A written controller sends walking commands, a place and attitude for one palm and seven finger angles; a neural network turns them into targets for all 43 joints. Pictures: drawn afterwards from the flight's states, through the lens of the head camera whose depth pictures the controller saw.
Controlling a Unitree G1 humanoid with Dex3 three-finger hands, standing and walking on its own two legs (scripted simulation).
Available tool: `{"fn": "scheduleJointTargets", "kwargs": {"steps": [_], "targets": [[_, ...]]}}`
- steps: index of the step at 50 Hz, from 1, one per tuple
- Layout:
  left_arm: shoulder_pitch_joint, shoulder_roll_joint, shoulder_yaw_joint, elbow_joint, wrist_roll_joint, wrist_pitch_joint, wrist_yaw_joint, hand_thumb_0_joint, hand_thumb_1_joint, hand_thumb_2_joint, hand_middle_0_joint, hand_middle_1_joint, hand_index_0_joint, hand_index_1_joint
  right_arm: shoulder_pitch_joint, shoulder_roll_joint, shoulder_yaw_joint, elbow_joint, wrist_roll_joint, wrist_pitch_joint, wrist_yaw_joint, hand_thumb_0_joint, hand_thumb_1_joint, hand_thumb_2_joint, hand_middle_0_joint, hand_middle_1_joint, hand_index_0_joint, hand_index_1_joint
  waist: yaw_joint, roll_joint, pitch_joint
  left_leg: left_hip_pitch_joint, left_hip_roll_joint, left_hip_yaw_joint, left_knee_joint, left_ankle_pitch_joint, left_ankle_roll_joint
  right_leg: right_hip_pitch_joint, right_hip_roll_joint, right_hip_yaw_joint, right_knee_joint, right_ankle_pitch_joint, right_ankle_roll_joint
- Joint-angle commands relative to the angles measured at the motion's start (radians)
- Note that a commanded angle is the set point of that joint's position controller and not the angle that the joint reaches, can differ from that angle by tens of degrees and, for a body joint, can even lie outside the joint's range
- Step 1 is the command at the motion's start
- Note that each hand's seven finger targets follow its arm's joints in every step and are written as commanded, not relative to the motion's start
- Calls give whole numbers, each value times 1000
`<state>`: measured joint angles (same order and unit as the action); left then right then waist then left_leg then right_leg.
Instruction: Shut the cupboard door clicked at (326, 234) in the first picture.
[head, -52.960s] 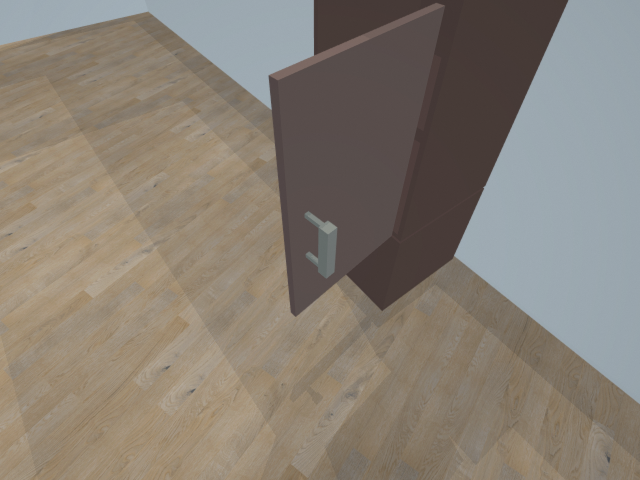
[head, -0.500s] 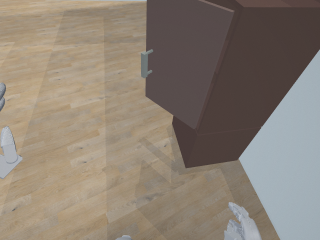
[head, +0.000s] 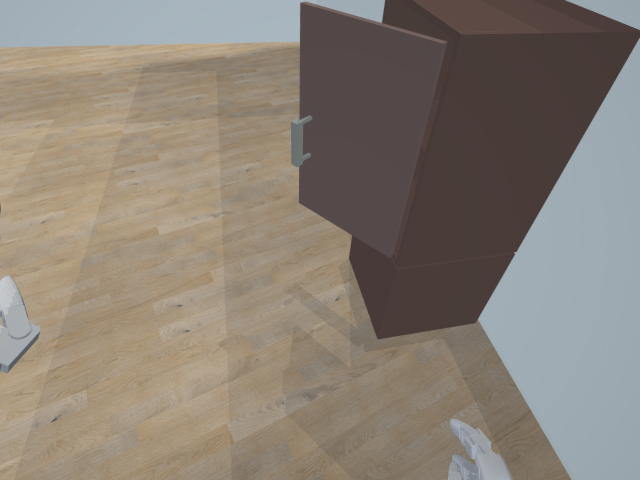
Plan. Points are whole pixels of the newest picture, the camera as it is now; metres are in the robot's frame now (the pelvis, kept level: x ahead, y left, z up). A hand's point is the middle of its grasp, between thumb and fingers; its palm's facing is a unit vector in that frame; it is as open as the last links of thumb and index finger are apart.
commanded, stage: stop stepping back and stand still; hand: left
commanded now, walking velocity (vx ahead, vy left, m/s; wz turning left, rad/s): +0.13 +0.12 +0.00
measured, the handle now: (302, 140) +0.99 +0.09 -0.08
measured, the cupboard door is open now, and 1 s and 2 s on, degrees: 37 37 37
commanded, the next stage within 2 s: let the arm hang, fingers relaxed in 0.84 s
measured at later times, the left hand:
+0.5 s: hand (47, 291) +0.25 +0.29 +0.17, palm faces +0.41 -0.77 -0.49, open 7.4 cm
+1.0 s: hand (46, 335) +0.23 +0.30 +0.11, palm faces +0.33 -0.83 -0.44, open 7.4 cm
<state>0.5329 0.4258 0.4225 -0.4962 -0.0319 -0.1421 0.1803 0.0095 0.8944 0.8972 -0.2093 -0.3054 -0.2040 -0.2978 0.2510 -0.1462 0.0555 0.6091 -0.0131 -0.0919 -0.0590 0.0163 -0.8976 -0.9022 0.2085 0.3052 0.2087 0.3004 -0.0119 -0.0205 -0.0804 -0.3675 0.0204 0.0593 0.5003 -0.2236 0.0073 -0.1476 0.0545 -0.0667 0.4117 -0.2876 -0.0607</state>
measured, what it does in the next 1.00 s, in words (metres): steps on the spot: left foot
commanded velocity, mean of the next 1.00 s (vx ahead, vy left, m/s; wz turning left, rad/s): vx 0.03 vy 0.01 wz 0.00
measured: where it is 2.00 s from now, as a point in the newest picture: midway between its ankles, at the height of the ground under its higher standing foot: outside the picture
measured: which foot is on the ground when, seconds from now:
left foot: down 0.00-0.00, up 0.02-0.28, down 0.30-1.00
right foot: down 0.00-1.00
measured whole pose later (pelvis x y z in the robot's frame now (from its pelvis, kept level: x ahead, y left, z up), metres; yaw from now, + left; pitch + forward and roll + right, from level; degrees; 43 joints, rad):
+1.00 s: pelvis +0.02 +0.04 -0.01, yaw +0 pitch +1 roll -1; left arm 0.42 0.41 0.28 -0.24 -0.02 -0.13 0.09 0.00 0.89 0.90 -0.21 -0.31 -0.20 -0.30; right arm 0.20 -0.26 0.01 0.67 0.02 -0.08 -0.02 0.01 -0.90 -0.90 0.20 0.30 0.20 0.30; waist 0.01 0.03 -0.07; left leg -0.36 0.04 0.09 0.56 -0.21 0.03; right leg -0.15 0.01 -0.05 0.50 -0.36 0.00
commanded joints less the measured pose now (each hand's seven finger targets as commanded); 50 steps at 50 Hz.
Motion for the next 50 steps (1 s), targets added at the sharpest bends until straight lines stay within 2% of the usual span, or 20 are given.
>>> {"fn": "scheduleJointTargets", "kwargs": {"steps": [1,3,5,8,12,14,15,16,17,18,19,21,26,28,34,40,46,47,48,50], "targets": [[-92,195,112,-131,-19,-44,16,0,900,900,-200,-300,-200,-300,-100,-176,-87,-118,6,-4,-3,0,-900,-900,200,300,200,300,17,-147,18,-264,17,-48,368,-194,-16,58,-381,482,-233,-155,-162],[-73,153,76,-82,-14,-43,13,0,900,900,-200,-300,-200,-300,-99,-187,-103,-116,21,-1,-4,0,-900,-900,200,300,200,300,0,-161,63,-332,22,-92,503,-154,-21,46,-359,454,-203,-81,-136],[-106,178,90,-97,-7,-67,10,0,900,900,-200,-300,-200,-300,-116,-175,-84,-110,13,-1,-10,0,-900,-900,200,300,200,300,0,-79,92,-316,43,-66,477,-100,-24,26,-333,353,-179,69,-147],[-229,188,70,-132,7,-93,12,0,900,900,-200,-300,-200,-300,-139,-163,-77,-102,8,-14,-26,0,-900,-900,200,300,200,300,9,-44,148,-148,50,-10,293,-79,-3,-103,-298,245,-170,47,-117],[-222,173,56,-184,1,-96,19,0,900,900,-200,-300,-200,-300,-122,-170,-90,-103,10,-41,-33,0,-900,-900,200,300,200,300,16,-12,105,84,11,55,61,18,8,-118,-248,192,-103,49,-72],[-146,173,78,-211,-7,-101,16,0,900,900,-200,-300,-200,-300,-100,-188,-102,-111,14,-47,-31,0,-900,-900,200,300,200,300,10,89,44,232,42,-10,-49,82,33,-129,-180,133,68,189,0],[-118,175,94,-242,-11,-106,16,0,900,900,-200,-300,-200,-300,-91,-208,-111,-122,20,-44,-30,0,-900,-900,200,300,200,300,7,189,-13,326,125,-133,-64,215,78,-174,-116,89,200,213,59],[-107,181,113,-256,-12,-113,18,0,900,900,-200,-300,-200,-300,-93,-210,-110,-132,25,-40,-26,0,-900,-900,200,300,200,300,14,231,-49,349,206,-239,-67,331,120,-203,-65,50,265,111,95],[-61,170,113,-197,-15,-113,14,0,900,900,-200,-300,-200,-300,-91,-203,-110,-134,32,-43,-21,0,-900,-900,200,300,200,300,17,199,-49,339,235,-288,-88,378,129,-210,-49,52,269,-39,97],[-34,190,139,-215,-15,-112,9,0,900,900,-200,-300,-200,-300,-102,-174,-96,-126,14,-43,-21,0,-900,-900,200,300,200,300,9,268,-32,282,245,-302,-134,356,136,-199,-54,51,261,-108,80],[-37,192,141,-223,-10,-107,2,0,900,900,-200,-300,-200,-300,-110,-175,-91,-120,9,-44,-18,0,-900,-900,200,300,200,300,12,233,1,176,246,-274,-168,251,117,-138,-61,47,233,-152,79],[-24,191,155,-225,-11,-113,3,0,900,900,-200,-300,-200,-300,-107,-182,-89,-124,24,-48,-14,0,-900,-900,200,300,200,300,14,174,31,95,204,-181,-126,153,83,-53,-62,37,67,-31,75],[51,170,146,-186,-28,-100,3,0,900,900,-200,-300,-200,-300,-78,-167,-95,-128,37,-22,2,0,-900,-900,200,300,200,300,-5,-45,-118,97,67,-11,85,281,4,80,-188,188,31,597,30],[61,174,148,-186,-29,-90,5,0,900,900,-200,-300,-200,-300,-81,-164,-89,-132,37,-12,-3,0,-900,-900,200,300,200,300,-4,-23,-153,126,67,-4,44,345,8,106,-176,149,75,682,39],[-8,181,120,-203,-25,-66,-3,0,900,900,-200,-300,-200,-300,-101,-163,-77,-139,35,3,-19,0,-900,-900,200,300,200,300,-4,64,-139,266,105,-21,28,567,30,-4,-102,64,100,579,78],[-36,170,104,-188,-22,-60,-4,0,900,900,-200,-300,-200,-300,-115,-164,-71,-147,35,4,-22,0,-900,-900,200,300,200,300,2,117,-31,155,106,-48,-33,322,18,-26,-101,79,14,329,65],[-19,170,112,-179,-28,-68,-3,0,900,900,-200,-300,-200,-300,-122,-166,-75,-156,33,4,-21,0,-900,-900,200,300,200,300,3,95,-25,147,90,-54,-45,170,11,-59,-114,106,-44,211,54],[-97,-37,-356,560,24,51,-131,0,900,900,-200,-300,-200,-300,-199,-291,-104,16,41,-69,69,0,-900,-900,200,300,200,300,-18,69,82,129,120,-57,65,339,10,-191,-157,32,68,270,33],[-124,-18,-321,594,40,137,-161,0,900,900,-200,-300,-200,-300,-121,-341,-126,46,23,-21,74,0,-900,-900,200,300,200,300,-7,98,13,132,133,-69,34,258,14,-178,-167,87,49,163,39],[-137,-37,-323,648,49,155,-177,0,900,900,-200,-300,-200,-300,-100,-305,-107,40,13,20,68,0,-900,-900,200,300,200,300,8,103,42,53,149,-98,-3,128,40,-183,-134,59,79,4,44]]}}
